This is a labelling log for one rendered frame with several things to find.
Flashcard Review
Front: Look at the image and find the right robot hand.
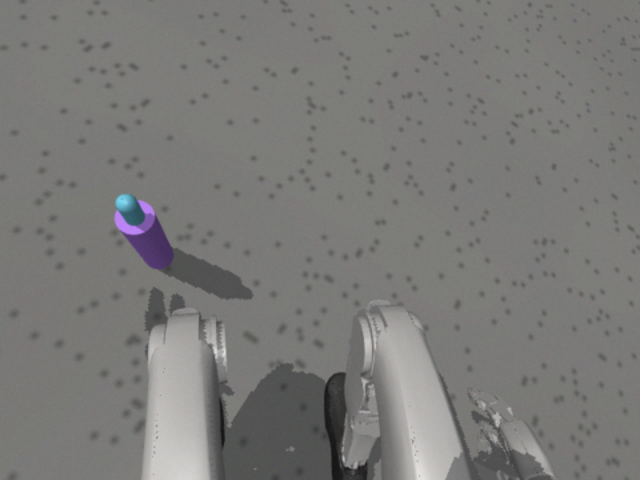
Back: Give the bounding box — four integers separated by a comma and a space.
468, 389, 556, 480

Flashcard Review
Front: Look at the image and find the right robot foot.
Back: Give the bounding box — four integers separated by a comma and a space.
324, 372, 367, 480

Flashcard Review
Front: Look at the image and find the bottle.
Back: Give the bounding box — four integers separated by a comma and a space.
115, 194, 174, 269

